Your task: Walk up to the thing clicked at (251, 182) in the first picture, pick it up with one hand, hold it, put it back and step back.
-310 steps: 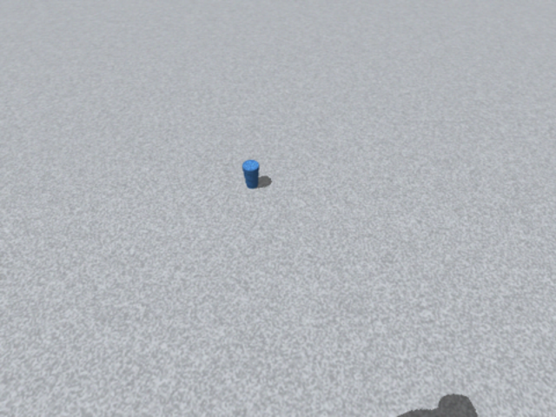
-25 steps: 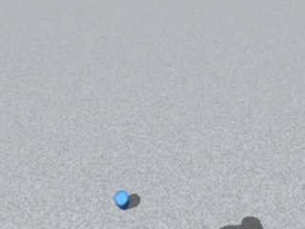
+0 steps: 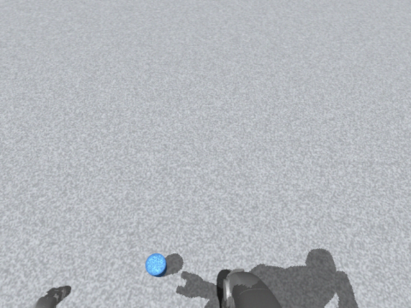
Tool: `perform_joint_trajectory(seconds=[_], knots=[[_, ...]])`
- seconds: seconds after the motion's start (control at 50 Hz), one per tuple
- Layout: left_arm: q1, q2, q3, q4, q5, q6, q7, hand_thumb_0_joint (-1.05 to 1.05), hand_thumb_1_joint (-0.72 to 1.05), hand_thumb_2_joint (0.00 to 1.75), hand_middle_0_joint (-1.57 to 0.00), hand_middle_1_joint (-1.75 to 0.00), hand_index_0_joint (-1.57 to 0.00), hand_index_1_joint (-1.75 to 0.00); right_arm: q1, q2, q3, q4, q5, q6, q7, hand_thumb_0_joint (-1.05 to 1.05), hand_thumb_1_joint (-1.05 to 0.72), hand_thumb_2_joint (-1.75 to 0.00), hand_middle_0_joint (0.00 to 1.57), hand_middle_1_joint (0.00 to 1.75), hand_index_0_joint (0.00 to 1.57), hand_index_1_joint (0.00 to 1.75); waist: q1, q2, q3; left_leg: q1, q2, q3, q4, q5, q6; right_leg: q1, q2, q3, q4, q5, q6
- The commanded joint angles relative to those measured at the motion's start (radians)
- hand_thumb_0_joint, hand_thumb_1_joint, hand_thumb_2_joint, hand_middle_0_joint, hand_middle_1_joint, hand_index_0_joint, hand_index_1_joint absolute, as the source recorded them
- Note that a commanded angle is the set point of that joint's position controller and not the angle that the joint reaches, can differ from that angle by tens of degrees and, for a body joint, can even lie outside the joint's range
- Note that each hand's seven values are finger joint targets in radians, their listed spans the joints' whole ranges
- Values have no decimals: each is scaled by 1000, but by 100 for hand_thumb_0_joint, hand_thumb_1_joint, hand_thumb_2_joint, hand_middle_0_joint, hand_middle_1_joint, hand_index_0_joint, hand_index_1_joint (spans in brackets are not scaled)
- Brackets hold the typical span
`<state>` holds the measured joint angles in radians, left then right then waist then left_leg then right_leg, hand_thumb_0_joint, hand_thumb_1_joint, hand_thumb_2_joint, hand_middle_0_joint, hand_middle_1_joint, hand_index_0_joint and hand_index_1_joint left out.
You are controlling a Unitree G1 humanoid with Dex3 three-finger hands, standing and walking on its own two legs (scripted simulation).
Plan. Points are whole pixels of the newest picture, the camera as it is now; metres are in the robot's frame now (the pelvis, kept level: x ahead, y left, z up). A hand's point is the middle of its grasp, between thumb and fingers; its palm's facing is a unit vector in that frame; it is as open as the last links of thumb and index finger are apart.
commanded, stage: walk up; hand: left
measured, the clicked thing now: (157, 267) +0.30 +0.18 -0.68
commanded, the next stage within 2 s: none
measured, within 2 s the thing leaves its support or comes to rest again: neither
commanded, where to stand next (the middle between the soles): -0.05 +0.00 m, yaw -4 degrees
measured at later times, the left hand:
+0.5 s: hand out of the picture +0.07 +0.28 -0.16, palm faces +0.03 -0.93 -0.36, open 7.3 cm
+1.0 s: hand out of the picture -0.09 +0.28 -0.11, palm faces -0.01 -0.91 -0.42, open 7.3 cm
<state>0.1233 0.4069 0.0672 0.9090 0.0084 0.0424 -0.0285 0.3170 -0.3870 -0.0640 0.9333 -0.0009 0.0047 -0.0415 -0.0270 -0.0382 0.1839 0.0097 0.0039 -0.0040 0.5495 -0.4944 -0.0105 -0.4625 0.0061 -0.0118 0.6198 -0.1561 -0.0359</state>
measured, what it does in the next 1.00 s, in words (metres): steps on the spot: right foot, then left foot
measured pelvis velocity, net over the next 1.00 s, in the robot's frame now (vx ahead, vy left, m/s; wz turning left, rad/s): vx -0.09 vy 0.00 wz -0.05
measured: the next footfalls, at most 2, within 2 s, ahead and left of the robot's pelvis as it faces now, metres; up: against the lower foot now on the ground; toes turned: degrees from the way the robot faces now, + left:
right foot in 0.02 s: +0.19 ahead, -0.10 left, +0.00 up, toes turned +0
left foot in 0.42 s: -0.03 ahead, +0.12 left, +0.00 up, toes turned +2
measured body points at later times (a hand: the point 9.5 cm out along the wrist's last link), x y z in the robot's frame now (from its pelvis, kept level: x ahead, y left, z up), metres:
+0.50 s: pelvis -0.07 +0.01 -0.02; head -0.02 +0.04 +0.43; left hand +0.07 +0.33 -0.14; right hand +0.00 -0.31 -0.11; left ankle -0.07 +0.12 -0.72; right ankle +0.11 -0.10 -0.69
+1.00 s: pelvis -0.09 +0.00 +0.02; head -0.11 -0.02 +0.46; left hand -0.09 +0.33 -0.08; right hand -0.01 -0.33 -0.10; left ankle -0.01 +0.14 -0.66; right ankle -0.15 -0.12 -0.72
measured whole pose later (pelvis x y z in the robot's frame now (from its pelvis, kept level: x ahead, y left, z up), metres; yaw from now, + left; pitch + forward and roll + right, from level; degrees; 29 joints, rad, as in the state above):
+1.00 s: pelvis -0.09 +0.00 +0.02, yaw -3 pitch -5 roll -1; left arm 0.46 0.38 0.06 0.89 0.03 -0.07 -0.03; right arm 0.29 -0.44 -0.08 0.81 -0.02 0.01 0.07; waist 0.05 0.07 0.02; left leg -0.49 0.01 -0.07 0.97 -0.34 0.01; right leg -0.04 0.00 0.02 0.48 -0.36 -0.01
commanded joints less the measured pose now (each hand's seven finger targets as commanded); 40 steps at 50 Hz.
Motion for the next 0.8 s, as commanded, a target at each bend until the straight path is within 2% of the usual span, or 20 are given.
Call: perform_joint_trajectory(seconds=[0.0,0.02,0.06,0.12,0.16,0.3,0.38,0.4,0.42,0.44,0.46,0.5,0.52,0.54,0.6,0.62,0.68,0.72,0.74,0.78], knots=[[178,246,69,-34,6,-18,36,0,90,90,-20,-30,-20,-30,-10,-141,-24,-126,44,3,-14,0,-90,-90,20,30,20,30,107,-153,-318,-346,-73,15,543,185,38,551,-202,242,-179,692,-91],[127,241,52,-75,0,-19,48,0,90,90,-20,-30,-20,-30,94,-139,-23,-91,35,24,-22,0,-90,-90,20,30,20,30,59,-147,-357,-328,-116,-95,674,-173,36,500,-332,425,-208,780,-161],[7,245,53,-138,3,-15,57,0,90,90,-20,-30,-20,-30,140,-201,-46,-69,35,56,-37,0,-90,-90,20,30,20,30,25,-140,-322,-339,-77,-122,864,-191,24,368,-369,438,-232,597,-261],[-69,176,40,-186,8,7,62,0,90,90,-20,-30,-20,-30,118,-220,-46,-73,21,66,-24,0,-90,-90,20,30,20,30,4,-57,-298,-335,-66,-139,886,-86,13,206,-264,252,-225,283,-190],[-63,167,42,-197,20,8,66,0,90,90,-20,-30,-20,-30,100,-215,-44,-94,12,69,-17,0,-90,-90,20,30,20,30,22,-36,-304,-373,-64,-125,860,-48,4,217,-252,218,-213,183,-202],[-60,211,54,-226,36,4,71,0,90,90,-20,-30,-20,-30,61,-207,-41,-134,-9,60,2,0,-90,-90,20,30,20,30,42,-170,-275,-367,-3,-73,409,-49,1,230,-304,264,-222,54,-209],[-116,225,57,-235,19,24,53,0,90,90,-20,-30,-20,-30,192,-220,-68,-74,-32,53,35,0,-90,-90,20,30,20,30,-31,-117,-255,-132,-26,17,126,89,57,-59,-246,231,-229,-401,-84],[-91,187,44,-233,18,29,54,0,90,90,-20,-30,-20,-30,179,-244,-79,-77,-45,51,43,0,-90,-90,20,30,20,30,-44,-14,-223,-107,1,-83,53,49,88,-192,-153,216,-94,-508,-36],[-54,127,26,-233,3,29,54,0,90,90,-20,-30,-20,-30,91,-293,-77,-123,-61,47,45,0,-90,-90,20,30,20,30,-24,270,-151,-298,204,-417,-152,-206,160,-276,30,108,240,-539,-6],[-86,198,61,-218,15,26,63,0,90,90,-20,-30,-20,-30,-44,-386,-92,-190,-54,44,43,0,-90,-90,20,30,20,30,-55,358,-71,-616,423,-678,-381,-307,299,-144,141,120,556,-462,28],[-96,241,81,-201,27,24,65,0,90,90,-20,-30,-20,-30,-189,-390,-92,-222,-53,27,30,0,-90,-90,20,30,20,30,-8,304,4,-757,467,-724,-418,-293,324,-65,92,237,685,-428,19],[-4,204,75,-138,-1,26,45,0,90,90,-20,-30,-20,-30,-258,-273,-54,-229,-65,3,7,0,-90,-90,20,30,20,30,70,88,-14,-626,241,-363,-233,108,183,-122,126,278,777,-258,16],[66,193,67,-122,-9,32,42,0,90,90,-20,-30,-20,-30,-234,-253,-51,-221,-49,-2,-1,0,-90,-90,20,30,20,30,95,83,-42,-531,197,-265,-206,154,117,-162,141,262,781,-219,12],[108,190,67,-117,-7,36,40,0,90,90,-20,-30,-20,-30,-212,-254,-54,-213,-38,-4,-1,0,-90,-90,20,30,20,30,95,101,-69,-434,190,-242,-189,170,104,-174,144,232,763,-205,18],[115,176,59,-128,-13,-2,51,0,90,90,-20,-30,-20,-30,-134,-214,-57,-215,-40,-3,13,0,-90,-90,20,30,20,30,33,205,-250,-4,196,-187,-19,554,191,-220,76,167,606,-276,69],[103,182,50,-133,-10,-24,51,0,90,90,-20,-30,-20,-30,-72,-212,-61,-204,-42,-7,18,0,-90,-90,20,30,20,30,-7,232,-303,90,187,-171,-21,493,205,-196,53,131,477,-283,82],[90,211,38,-142,4,-64,28,0,90,90,-20,-30,-20,-30,26,-297,-91,-212,-64,-4,49,0,-90,-90,20,30,20,30,-92,297,-318,100,210,-240,-138,-34,256,-116,35,3,206,-384,101],[162,233,48,-113,12,-79,21,0,90,90,-20,-30,-20,-30,2,-334,-102,-233,-65,10,67,0,-90,-90,20,30,20,30,-56,312,-267,-26,262,-283,-155,-138,286,31,11,6,57,-493,61],[220,226,48,-84,16,-86,22,0,90,90,-20,-30,-20,-30,-31,-332,-103,-242,-62,15,70,0,-90,-90,20,30,20,30,-24,300,-237,-125,262,-262,-133,-141,272,137,7,-4,-40,-492,31],[378,213,62,-11,23,-100,24,0,90,90,-20,-30,-20,-30,-77,-288,-89,-254,-59,26,76,0,-90,-90,20,30,20,30,72,121,-165,-393,166,-137,27,-176,195,420,26,-38,-292,-270,-1]])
